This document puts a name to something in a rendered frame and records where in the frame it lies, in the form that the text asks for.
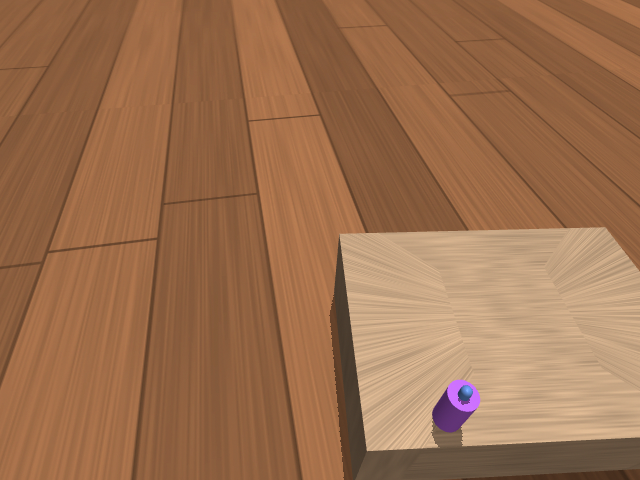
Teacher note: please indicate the bottle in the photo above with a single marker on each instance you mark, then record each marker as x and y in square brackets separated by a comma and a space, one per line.
[456, 405]

